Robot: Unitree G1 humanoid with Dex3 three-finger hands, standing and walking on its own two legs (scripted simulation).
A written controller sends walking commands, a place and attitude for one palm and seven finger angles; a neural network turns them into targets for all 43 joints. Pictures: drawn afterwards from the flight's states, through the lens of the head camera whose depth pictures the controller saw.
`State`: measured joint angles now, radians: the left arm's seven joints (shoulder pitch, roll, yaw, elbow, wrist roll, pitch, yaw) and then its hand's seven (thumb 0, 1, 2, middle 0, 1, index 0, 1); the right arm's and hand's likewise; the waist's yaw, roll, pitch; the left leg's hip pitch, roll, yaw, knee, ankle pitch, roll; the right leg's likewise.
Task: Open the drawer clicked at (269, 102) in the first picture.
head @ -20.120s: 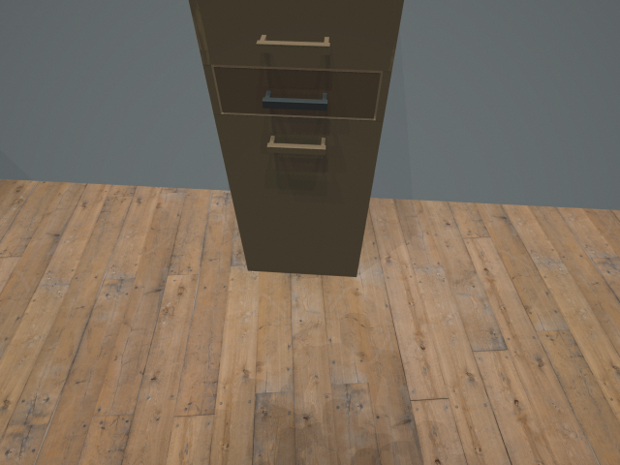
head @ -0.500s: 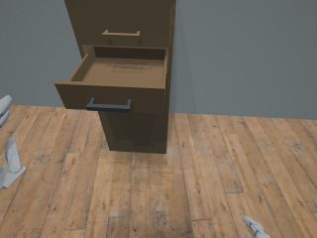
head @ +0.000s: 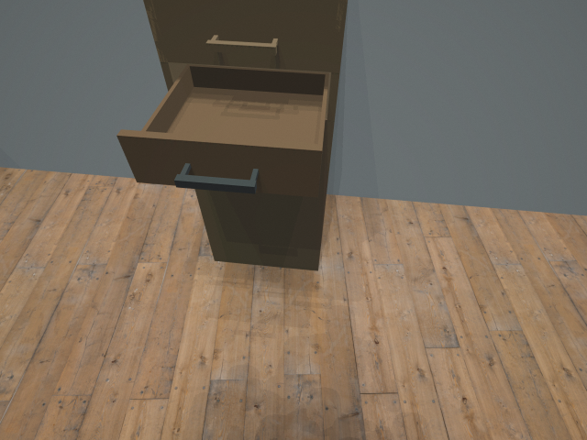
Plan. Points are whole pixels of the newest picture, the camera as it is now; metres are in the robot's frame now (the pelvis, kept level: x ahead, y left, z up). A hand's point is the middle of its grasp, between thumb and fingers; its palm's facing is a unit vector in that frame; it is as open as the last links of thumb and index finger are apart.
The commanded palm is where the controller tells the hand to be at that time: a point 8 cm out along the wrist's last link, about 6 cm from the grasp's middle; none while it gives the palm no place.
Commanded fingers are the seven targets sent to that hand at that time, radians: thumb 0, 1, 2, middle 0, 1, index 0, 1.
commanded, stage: let the arm hang, fingers relaxed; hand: left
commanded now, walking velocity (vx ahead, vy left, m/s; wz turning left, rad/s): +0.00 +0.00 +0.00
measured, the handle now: (218, 177) +0.57 +0.16 +0.02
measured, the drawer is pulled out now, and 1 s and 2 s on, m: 0.30 0.30 0.30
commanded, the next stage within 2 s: look to check the result in 0.82 s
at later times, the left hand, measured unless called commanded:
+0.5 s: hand out of the picture -0.01 +0.18 -0.16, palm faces +0.02 -0.98 -0.20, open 7.4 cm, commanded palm none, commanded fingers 0.00 0.90 0.90 -0.20 -0.30 -0.20 -0.30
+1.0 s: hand out of the picture +0.02 +0.18 -0.16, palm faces +0.00 -0.98 -0.22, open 7.4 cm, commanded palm none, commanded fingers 0.00 0.90 0.90 -0.20 -0.30 -0.20 -0.30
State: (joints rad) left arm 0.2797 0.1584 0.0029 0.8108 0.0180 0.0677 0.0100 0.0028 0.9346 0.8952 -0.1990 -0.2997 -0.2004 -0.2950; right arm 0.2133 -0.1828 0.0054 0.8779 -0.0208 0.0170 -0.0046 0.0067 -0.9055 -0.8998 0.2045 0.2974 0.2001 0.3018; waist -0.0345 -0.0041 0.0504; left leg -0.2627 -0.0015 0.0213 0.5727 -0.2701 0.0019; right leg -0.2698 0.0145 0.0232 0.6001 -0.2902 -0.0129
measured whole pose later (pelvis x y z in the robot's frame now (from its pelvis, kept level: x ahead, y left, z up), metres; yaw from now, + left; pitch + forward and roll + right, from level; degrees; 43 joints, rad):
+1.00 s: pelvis +0.01 +0.00 +0.01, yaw -1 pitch -2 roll +0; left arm 0.24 0.15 0.02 1.13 0.02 0.00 0.03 0.00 0.91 0.90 -0.20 -0.30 -0.20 -0.30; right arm 0.28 -0.15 -0.02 1.12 -0.01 0.01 -0.04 0.00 -0.91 -0.90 0.20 0.30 0.20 0.30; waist -0.01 0.02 0.08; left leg -0.17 0.01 0.04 0.40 -0.20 0.00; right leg -0.18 0.02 0.04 0.41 -0.20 -0.01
